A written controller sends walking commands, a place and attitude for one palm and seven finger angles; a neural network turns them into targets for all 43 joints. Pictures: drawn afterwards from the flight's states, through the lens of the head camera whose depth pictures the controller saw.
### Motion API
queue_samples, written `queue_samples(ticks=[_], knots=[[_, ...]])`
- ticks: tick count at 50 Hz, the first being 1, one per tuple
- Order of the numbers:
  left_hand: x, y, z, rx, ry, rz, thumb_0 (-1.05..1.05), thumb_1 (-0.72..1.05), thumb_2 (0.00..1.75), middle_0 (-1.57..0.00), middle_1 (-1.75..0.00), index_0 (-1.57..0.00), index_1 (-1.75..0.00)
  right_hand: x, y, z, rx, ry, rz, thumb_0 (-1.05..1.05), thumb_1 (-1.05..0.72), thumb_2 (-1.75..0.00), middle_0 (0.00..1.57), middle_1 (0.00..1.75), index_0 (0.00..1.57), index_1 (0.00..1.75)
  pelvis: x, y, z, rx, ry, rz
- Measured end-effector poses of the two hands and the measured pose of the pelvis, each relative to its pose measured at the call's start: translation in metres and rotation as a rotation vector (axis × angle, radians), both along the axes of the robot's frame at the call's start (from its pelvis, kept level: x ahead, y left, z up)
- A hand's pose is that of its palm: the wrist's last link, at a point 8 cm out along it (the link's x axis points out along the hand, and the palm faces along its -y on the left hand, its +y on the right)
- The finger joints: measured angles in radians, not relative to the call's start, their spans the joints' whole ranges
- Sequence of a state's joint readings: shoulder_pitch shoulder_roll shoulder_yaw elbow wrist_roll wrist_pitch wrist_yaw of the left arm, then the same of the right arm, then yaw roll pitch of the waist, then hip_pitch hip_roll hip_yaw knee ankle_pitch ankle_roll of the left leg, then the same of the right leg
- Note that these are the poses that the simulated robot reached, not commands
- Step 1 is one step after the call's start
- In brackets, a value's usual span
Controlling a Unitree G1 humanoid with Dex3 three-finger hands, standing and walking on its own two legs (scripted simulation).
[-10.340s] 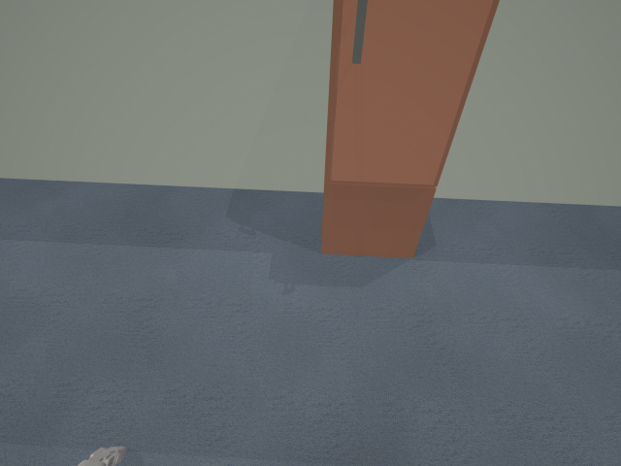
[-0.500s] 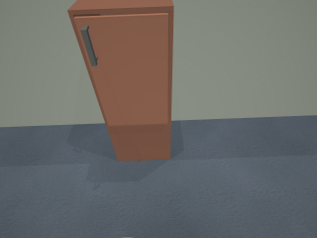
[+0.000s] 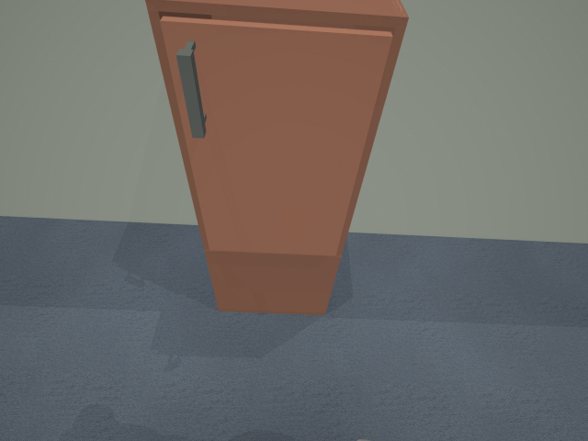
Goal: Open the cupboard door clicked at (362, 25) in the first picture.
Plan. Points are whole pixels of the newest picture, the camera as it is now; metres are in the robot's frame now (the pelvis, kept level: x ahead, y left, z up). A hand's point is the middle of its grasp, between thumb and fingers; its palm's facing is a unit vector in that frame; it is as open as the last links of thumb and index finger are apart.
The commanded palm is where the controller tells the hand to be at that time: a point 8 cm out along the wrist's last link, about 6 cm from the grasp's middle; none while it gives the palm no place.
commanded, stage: come to a stop and stand still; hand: left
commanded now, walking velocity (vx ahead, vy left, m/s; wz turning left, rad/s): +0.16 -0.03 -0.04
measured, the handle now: (195, 91) +0.59 +0.23 +0.15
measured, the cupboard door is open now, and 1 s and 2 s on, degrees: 0 0 0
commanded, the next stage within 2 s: look again from close up in 1.58 s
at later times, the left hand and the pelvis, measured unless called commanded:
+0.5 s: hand out of the picture +0.14 +0.17 -0.17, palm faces +0.04 -0.98 -0.21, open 7.3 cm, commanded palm none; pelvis +0.05 +0.00 -0.01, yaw +1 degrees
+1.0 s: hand out of the picture +0.02 +0.22 -0.16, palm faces +0.00 -0.97 -0.22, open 7.4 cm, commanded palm none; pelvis +0.00 +0.03 +0.00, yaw -2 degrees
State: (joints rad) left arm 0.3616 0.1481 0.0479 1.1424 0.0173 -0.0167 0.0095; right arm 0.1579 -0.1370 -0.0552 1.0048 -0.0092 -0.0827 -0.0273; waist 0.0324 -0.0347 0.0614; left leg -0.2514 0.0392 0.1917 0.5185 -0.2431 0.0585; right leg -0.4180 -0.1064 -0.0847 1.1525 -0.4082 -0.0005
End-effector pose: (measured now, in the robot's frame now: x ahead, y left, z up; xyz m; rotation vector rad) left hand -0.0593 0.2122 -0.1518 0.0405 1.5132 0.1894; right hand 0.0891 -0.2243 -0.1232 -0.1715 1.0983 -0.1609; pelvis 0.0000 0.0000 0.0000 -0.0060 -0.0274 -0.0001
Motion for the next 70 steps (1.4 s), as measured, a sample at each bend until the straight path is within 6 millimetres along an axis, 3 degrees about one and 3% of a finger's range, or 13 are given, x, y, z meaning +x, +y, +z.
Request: queue_samples(ticks=[5,9,13,17,23,30,36,40,45,50,59,64,70], knots=[[0.100,0.023,0.012,0.057,-0.188,-0.047,0.00,0.91,0.90,-0.20,-0.30,-0.20,-0.30,-0.010,-0.006,0.001,-0.011,0.089,-0.025,-0.02,-0.96,-0.90,0.20,0.30,0.20,0.30,0.028,0.003,0.007,0.010,0.006,0.001],[0.163,0.023,0.020,0.085,-0.293,-0.078,0.00,0.91,0.90,-0.19,-0.29,-0.19,-0.30,-0.024,-0.003,-0.009,0.014,0.197,-0.041,-0.01,-0.94,-0.90,0.20,0.29,0.20,0.30,0.049,-0.001,0.007,0.014,0.001,0.013],[0.203,0.010,0.017,0.102,-0.338,-0.119,0.00,0.91,0.90,-0.19,-0.29,-0.19,-0.30,-0.032,-0.003,-0.025,0.060,0.279,-0.081,0.00,-0.93,-0.90,0.20,0.29,0.20,0.30,0.068,-0.013,-0.002,0.036,-0.009,0.005],[0.218,-0.004,0.014,0.099,-0.322,-0.156,0.00,0.91,0.90,-0.20,-0.30,-0.20,-0.30,-0.033,-0.006,-0.038,0.088,0.322,-0.123,0.01,-0.92,-0.90,0.20,0.29,0.20,0.30,0.072,-0.019,-0.009,0.018,-0.002,0.013],[0.203,-0.002,0.010,0.092,-0.300,-0.123,0.00,0.91,0.90,-0.20,-0.30,-0.20,-0.30,-0.026,-0.009,-0.036,0.058,0.332,-0.093,0.01,-0.91,-0.90,0.20,0.29,0.20,0.30,0.055,-0.010,-0.008,0.012,0.012,0.020],[0.169,0.038,-0.005,0.104,-0.291,-0.096,0.00,0.91,0.90,-0.20,-0.30,-0.20,-0.30,-0.016,0.002,-0.026,-0.011,0.176,-0.058,0.01,-0.91,-0.90,0.20,0.29,0.20,0.30,0.034,0.018,-0.017,0.000,0.003,0.031],[0.132,0.067,0.009,0.110,-0.264,-0.105,0.00,0.91,0.90,-0.20,-0.30,-0.20,-0.30,-0.012,0.021,-0.013,-0.020,0.031,-0.040,0.01,-0.91,-0.90,0.20,0.29,0.20,0.30,0.029,0.038,-0.009,-0.001,-0.023,-0.019],[0.111,0.076,0.016,0.116,-0.251,-0.115,0.00,0.91,0.90,-0.20,-0.30,-0.20,-0.30,-0.017,0.028,-0.011,-0.005,0.011,-0.019,0.01,-0.91,-0.90,0.20,0.29,0.20,0.30,0.020,0.041,-0.006,0.010,-0.014,-0.034],[0.090,0.070,0.019,0.114,-0.207,-0.132,0.00,0.91,0.90,-0.20,-0.30,-0.20,-0.30,-0.040,0.023,-0.019,0.002,0.061,-0.031,0.01,-0.91,-0.90,0.20,0.30,0.21,0.30,0.008,0.037,-0.007,0.026,0.008,-0.048],[0.076,0.052,0.020,0.091,-0.193,-0.133,0.00,0.91,0.90,-0.20,-0.30,-0.20,-0.30,-0.071,0.012,-0.022,0.004,0.149,-0.052,0.01,-0.91,-0.90,0.20,0.30,0.20,0.30,0.000,0.029,-0.004,0.008,0.009,-0.037],[0.075,0.027,0.007,0.038,-0.195,-0.113,0.01,0.92,0.90,-0.20,-0.30,-0.20,-0.30,-0.114,0.011,-0.016,0.009,0.256,-0.077,0.01,-0.91,-0.90,0.20,0.29,0.20,0.30,0.003,0.017,-0.001,0.014,-0.006,-0.025],[0.079,0.026,0.014,0.058,-0.201,-0.110,0.01,0.93,0.90,-0.20,-0.30,-0.20,-0.30,-0.122,0.020,-0.021,0.050,0.308,-0.066,0.01,-0.91,-0.90,0.20,0.29,0.20,0.30,0.009,0.015,0.001,0.018,-0.002,-0.019],[0.079,0.021,0.017,0.067,-0.177,-0.100,0.01,0.92,0.90,-0.20,-0.30,-0.20,-0.30,-0.110,0.032,-0.022,0.090,0.313,-0.050,0.01,-0.91,-0.90,0.20,0.29,0.20,0.30,0.016,0.011,0.005,0.018,0.004,-0.010]])
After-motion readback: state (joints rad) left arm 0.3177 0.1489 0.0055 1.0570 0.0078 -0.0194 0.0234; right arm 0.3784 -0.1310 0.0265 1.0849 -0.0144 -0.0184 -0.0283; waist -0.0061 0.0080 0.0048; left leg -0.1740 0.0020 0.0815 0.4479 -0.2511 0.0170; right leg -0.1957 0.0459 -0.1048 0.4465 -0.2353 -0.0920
